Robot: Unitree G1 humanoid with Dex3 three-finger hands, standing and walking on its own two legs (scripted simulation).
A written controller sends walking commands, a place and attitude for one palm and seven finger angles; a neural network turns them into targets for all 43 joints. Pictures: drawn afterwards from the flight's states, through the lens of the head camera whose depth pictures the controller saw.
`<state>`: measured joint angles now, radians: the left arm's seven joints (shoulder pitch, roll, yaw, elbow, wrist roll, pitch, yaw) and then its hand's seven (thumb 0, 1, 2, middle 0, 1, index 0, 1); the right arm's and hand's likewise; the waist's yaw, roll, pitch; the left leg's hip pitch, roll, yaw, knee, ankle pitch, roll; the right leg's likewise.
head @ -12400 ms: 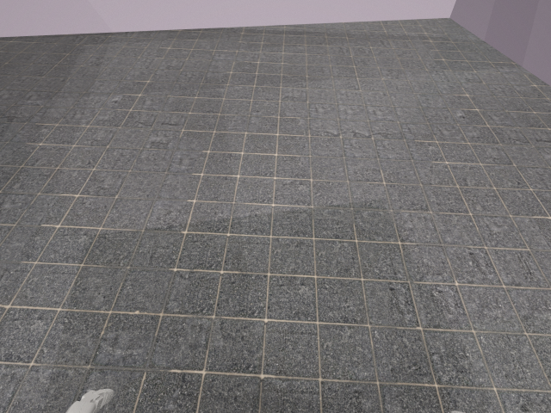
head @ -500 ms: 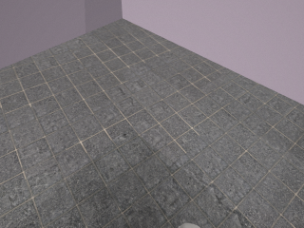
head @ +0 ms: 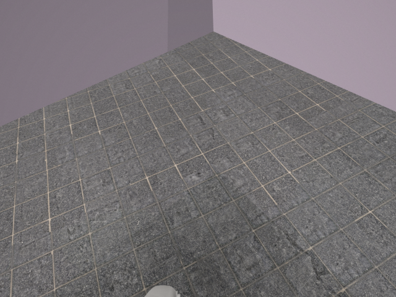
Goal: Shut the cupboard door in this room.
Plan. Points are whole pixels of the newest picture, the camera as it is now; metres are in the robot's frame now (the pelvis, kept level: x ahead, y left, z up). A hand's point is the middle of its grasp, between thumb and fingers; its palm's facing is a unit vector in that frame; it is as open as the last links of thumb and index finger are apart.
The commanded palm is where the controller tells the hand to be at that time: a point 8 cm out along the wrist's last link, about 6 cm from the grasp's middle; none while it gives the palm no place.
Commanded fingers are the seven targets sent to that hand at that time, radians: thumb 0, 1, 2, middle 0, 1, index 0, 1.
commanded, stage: turn or walk to find it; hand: left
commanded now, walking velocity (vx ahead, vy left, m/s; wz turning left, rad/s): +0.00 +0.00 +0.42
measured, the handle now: out of the picture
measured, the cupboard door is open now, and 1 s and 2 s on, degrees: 91 91 91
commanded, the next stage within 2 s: none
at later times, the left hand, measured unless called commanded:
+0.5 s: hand out of the picture -0.05 +0.28 -0.18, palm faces +0.28 -0.94 -0.22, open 7.4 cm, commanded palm none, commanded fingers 0.00 0.90 0.90 -0.20 -0.30 -0.20 -0.30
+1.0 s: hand out of the picture +0.00 +0.22 -0.14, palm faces +0.39 -0.88 -0.28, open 7.4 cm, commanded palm none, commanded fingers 0.00 0.90 0.90 -0.20 -0.30 -0.20 -0.30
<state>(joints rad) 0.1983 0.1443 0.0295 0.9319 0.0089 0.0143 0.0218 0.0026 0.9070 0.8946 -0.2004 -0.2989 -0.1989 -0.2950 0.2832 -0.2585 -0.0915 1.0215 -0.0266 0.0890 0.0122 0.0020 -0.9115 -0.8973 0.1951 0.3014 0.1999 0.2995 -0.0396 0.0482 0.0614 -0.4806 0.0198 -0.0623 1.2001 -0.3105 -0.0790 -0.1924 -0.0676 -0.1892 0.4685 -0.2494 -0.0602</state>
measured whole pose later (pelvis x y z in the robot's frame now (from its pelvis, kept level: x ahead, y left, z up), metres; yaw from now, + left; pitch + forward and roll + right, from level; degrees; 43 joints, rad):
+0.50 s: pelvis -0.03 +0.07 +0.00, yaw +12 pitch +0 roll -1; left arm 0.23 0.26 0.07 1.01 0.02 0.07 0.00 0.01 0.91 0.90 -0.20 -0.30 -0.19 -0.29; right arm 0.13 -0.19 -0.02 0.95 -0.02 0.02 -0.01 0.00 -0.91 -0.90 0.20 0.30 0.20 0.30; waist 0.03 -0.04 0.06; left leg -0.19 -0.02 0.03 0.46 -0.27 0.05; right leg -0.47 -0.10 -0.06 1.09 -0.38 0.08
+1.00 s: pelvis -0.03 +0.00 +0.00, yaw +25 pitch -1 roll +3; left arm 0.13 0.15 0.03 0.91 0.01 0.01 0.02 0.00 0.90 0.89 -0.20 -0.30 -0.20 -0.29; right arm 0.27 -0.24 -0.09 1.01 -0.02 0.08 0.00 0.00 -0.91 -0.90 0.20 0.30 0.20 0.30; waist -0.05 0.05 0.07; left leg -0.46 -0.05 -0.05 1.10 -0.41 -0.04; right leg -0.21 -0.06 -0.12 0.51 -0.29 -0.05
